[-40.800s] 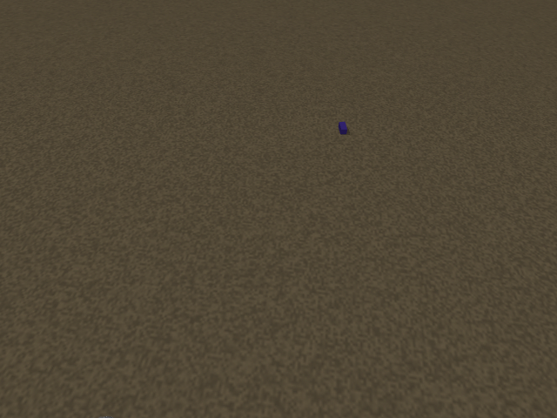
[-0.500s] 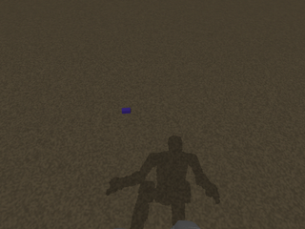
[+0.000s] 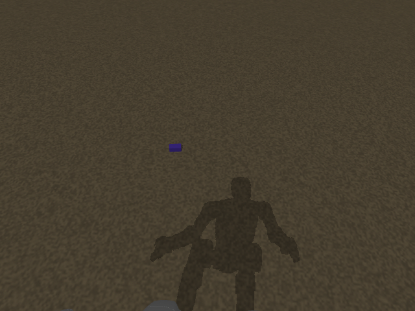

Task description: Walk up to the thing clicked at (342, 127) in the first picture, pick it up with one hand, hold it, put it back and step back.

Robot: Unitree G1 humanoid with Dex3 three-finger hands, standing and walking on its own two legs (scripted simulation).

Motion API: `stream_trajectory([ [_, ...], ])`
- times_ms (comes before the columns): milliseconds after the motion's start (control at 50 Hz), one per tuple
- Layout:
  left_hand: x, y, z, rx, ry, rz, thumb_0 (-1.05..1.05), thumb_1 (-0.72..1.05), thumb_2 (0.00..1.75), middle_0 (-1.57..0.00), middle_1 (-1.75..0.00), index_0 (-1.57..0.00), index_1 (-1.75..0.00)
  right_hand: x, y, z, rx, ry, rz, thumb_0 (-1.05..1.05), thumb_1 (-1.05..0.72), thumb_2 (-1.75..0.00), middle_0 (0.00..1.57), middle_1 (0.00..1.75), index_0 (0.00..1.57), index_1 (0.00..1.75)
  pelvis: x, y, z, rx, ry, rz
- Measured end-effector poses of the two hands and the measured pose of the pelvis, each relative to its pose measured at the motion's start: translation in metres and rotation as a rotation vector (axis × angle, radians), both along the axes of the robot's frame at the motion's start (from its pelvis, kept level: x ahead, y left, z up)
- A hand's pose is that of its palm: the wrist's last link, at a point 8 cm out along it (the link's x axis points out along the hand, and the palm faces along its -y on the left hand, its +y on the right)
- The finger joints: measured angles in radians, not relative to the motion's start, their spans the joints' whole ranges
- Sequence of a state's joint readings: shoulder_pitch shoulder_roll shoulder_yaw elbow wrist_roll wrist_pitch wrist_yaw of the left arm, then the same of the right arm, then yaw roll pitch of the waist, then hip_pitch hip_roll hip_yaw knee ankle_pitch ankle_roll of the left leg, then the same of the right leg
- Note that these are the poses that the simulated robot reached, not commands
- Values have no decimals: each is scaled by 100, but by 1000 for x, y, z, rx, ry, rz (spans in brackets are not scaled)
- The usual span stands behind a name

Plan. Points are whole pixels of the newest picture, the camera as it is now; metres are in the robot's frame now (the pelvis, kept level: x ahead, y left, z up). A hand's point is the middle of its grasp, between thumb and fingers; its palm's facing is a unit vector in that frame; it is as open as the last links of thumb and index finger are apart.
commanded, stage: step back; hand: left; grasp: from above
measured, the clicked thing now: (175, 147) +1.05 +0.23 -0.74
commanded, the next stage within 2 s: stand in 0.30 s
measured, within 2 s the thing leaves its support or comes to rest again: neither
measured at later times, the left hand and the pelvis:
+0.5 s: hand (89, 308) +0.13 +0.25 -0.13, palm faces -0.04 -0.94 -0.33, open 7.4 cm; pelvis +0.02 +0.00 +0.02, yaw -2 degrees
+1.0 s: hand out of the picture +0.08 +0.25 -0.14, palm faces -0.06 -0.94 -0.33, open 7.4 cm; pelvis +0.01 +0.00 +0.02, yaw -1 degrees
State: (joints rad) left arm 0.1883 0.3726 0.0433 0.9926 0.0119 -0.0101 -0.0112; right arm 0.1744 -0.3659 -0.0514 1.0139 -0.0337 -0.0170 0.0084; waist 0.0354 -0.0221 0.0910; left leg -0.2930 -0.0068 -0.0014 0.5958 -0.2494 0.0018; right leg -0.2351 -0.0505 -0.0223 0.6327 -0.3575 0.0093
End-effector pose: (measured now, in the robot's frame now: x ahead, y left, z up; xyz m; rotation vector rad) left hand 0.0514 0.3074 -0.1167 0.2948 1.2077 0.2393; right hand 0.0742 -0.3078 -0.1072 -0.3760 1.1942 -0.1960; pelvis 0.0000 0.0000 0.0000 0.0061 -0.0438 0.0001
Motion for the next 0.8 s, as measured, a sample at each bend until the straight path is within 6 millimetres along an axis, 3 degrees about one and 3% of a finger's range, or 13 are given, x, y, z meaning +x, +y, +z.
stream_trajectory([
  [220,53,1,6,-7,-36,-44,1,91,90,-20,-30,-20,-30,52,29,8,54,-81,-2,1,-90,-90,21,30,20,30,19,4,9,-16,10,-24],
  [360,70,-3,16,-2,-60,-68,1,91,90,-20,-30,-20,-30,64,29,13,69,-109,-12,1,-90,-90,21,30,20,30,20,5,14,-13,5,-29],
  [520,66,-14,19,-20,-40,-87,1,91,90,-20,-30,-20,-30,42,20,14,65,-62,-43,1,-90,-90,21,30,20,30,16,3,20,-9,-1,-28],
  [800,35,-17,15,-24,34,-80,1,91,90,-20,-30,-21,-30,-14,9,9,56,54,-90,1,-90,-90,20,30,20,30,6,0,22,-8,3,-24],
])
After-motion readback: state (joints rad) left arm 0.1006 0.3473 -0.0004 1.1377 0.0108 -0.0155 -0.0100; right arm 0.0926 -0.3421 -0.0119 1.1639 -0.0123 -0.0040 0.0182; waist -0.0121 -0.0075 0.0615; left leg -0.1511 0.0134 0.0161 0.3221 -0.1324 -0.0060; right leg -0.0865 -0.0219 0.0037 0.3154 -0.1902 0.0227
